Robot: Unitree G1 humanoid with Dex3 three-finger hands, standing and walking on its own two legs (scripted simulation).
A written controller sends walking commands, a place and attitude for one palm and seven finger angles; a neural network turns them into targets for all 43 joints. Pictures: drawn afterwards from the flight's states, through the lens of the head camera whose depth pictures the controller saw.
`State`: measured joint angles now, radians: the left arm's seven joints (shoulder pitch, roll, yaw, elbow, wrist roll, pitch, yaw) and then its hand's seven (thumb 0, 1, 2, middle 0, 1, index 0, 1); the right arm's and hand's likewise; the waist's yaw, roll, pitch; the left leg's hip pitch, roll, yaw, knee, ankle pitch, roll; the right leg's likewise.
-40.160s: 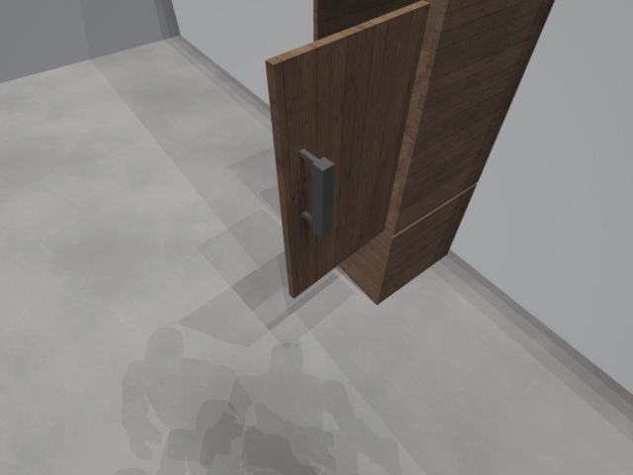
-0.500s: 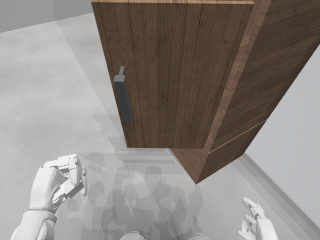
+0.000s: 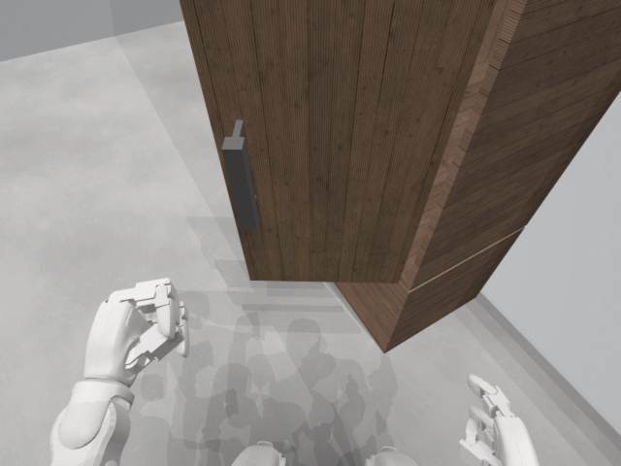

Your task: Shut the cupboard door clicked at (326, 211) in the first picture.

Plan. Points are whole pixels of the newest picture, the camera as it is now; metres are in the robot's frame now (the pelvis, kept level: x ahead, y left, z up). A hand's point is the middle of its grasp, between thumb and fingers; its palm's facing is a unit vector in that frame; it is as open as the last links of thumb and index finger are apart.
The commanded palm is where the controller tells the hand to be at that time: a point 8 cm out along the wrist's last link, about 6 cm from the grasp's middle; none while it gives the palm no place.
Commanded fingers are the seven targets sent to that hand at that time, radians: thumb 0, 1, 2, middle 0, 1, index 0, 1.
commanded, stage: bring the fist close to the handle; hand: left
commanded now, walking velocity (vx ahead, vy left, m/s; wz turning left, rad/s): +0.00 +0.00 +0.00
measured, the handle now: (244, 177) +0.50 +0.14 +0.08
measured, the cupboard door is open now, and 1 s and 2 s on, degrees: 58 58 48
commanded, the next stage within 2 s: push the door shut along its arc in 1.20 s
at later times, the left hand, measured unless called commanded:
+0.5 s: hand (229, 265) +0.34 +0.13 +0.08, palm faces -0.01 -1.00 -0.01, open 3.1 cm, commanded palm +0.32 +0.18 +0.08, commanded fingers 0.00 0.90 0.90 -1.30 -1.50 -1.30 -1.50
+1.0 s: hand (258, 228) +0.40 +0.10 +0.08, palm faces +0.03 -1.00 -0.01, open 3.1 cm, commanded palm +0.36 +0.16 +0.08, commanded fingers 0.00 0.90 0.90 -1.30 -1.50 -1.30 -1.50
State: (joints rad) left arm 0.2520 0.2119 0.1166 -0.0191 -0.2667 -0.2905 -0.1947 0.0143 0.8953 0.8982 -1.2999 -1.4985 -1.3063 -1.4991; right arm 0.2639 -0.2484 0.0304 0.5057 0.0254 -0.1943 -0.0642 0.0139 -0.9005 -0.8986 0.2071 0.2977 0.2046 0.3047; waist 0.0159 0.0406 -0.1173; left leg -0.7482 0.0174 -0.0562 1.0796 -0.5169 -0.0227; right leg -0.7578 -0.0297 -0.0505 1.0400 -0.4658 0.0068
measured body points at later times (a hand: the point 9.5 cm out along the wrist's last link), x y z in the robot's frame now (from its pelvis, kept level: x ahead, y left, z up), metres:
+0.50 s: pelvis +0.00 +0.00 +0.01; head +0.05 -0.01 +0.45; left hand +0.33 +0.19 +0.08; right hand +0.14 -0.24 -0.09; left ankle +0.01 +0.13 -0.67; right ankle +0.03 -0.13 -0.67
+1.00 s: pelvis +0.00 -0.01 +0.01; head +0.06 -0.02 +0.46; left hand +0.39 +0.16 +0.09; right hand +0.10 -0.26 -0.10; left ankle +0.01 +0.13 -0.67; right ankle +0.03 -0.13 -0.67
